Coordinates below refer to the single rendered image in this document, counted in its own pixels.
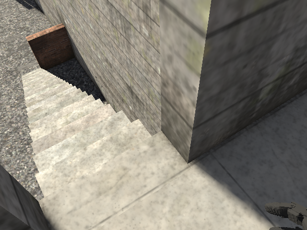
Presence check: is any robot right hand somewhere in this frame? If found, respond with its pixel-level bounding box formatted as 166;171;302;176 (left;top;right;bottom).
265;201;307;230

